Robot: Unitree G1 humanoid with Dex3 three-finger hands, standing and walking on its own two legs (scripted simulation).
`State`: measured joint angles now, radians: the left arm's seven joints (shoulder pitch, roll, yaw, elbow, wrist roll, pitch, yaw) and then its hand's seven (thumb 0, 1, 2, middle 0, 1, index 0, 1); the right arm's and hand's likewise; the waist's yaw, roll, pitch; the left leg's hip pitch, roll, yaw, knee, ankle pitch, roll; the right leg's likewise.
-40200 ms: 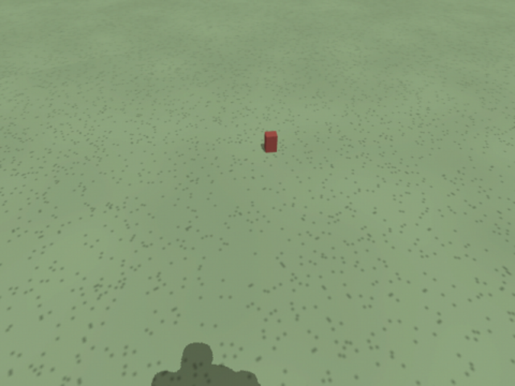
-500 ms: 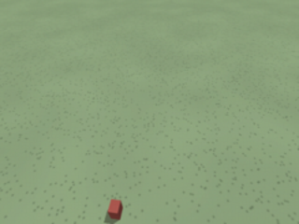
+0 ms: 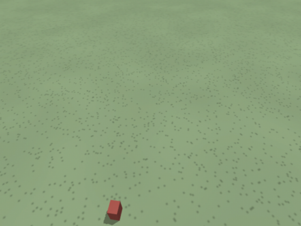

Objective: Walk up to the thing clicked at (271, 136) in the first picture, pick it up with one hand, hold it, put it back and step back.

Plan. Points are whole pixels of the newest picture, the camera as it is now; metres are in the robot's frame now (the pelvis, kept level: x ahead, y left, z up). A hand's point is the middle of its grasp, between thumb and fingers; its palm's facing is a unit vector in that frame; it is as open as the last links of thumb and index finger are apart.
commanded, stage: stand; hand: left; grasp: from above
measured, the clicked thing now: (115, 210) +0.43 +0.24 -0.72
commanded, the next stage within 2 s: step back in 0.50 s
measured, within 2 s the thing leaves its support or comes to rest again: neither
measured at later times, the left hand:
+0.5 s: hand out of the picture +0.07 +0.25 -0.16, palm faces +0.00 -0.94 -0.34, open 7.3 cm
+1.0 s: hand out of the picture +0.08 +0.32 -0.18, palm faces -0.05 -0.94 -0.33, open 7.3 cm
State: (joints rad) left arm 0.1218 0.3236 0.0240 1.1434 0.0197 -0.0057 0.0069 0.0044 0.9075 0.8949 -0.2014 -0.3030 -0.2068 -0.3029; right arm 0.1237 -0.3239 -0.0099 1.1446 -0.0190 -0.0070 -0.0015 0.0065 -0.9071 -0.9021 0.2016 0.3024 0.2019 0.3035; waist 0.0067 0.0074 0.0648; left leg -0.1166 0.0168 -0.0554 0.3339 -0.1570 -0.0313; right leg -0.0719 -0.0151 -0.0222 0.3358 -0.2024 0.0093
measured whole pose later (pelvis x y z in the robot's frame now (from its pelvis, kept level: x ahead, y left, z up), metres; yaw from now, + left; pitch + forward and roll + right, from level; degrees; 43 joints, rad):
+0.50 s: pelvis +0.01 +0.00 +0.00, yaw +0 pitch -3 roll +0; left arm 0.12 0.33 0.02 1.13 0.02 -0.01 0.00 0.00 0.91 0.89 -0.20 -0.30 -0.21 -0.30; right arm 0.12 -0.33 0.00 1.14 -0.02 -0.01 0.00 0.01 -0.91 -0.90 0.20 0.30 0.20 0.30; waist 0.00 0.01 0.06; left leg -0.11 0.02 -0.05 0.32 -0.16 -0.04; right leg -0.07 -0.01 -0.02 0.33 -0.21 0.00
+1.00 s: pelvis -0.07 +0.06 -0.01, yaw -1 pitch -1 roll -2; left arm 0.03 0.40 0.06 0.89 0.00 0.07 0.03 0.00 0.91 0.89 -0.20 -0.30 -0.21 -0.30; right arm 0.14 -0.33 -0.05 0.93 -0.03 0.03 -0.01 0.01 -0.90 -0.90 0.20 0.30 0.20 0.30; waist -0.02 -0.06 0.21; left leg -0.28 -0.03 0.01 0.56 -0.27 0.07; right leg -0.45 0.11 0.17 1.09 -0.49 -0.01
